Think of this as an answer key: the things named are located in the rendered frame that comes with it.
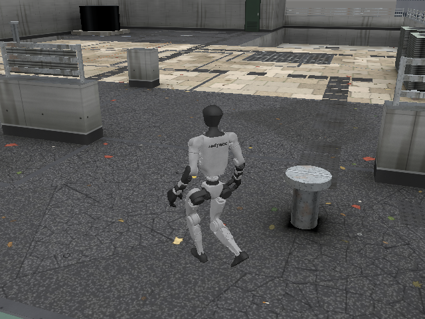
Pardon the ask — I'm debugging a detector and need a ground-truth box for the robot left shin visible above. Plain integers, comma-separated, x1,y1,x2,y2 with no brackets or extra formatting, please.
187,216,204,255

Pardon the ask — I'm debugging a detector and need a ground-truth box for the humanoid robot torso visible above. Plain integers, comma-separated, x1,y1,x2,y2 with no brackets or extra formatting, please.
198,130,229,200

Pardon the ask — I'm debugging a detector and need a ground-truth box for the left robot forearm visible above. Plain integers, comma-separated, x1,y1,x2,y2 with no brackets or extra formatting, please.
173,165,192,195

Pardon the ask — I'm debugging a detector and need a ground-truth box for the right robot forearm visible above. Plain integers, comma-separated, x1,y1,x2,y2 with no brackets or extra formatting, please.
234,163,245,180

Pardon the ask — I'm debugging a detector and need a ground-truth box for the right robot hand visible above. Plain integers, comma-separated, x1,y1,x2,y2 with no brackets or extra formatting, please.
226,176,241,191

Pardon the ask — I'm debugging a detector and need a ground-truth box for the right robot upper arm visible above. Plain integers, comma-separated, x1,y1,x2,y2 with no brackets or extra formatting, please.
225,132,245,166

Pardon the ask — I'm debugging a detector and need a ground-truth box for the left robot upper arm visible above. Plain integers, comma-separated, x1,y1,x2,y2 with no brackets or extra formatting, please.
188,136,203,175

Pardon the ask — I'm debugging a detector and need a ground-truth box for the left robot hand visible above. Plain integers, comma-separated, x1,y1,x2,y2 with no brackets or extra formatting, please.
167,189,183,207

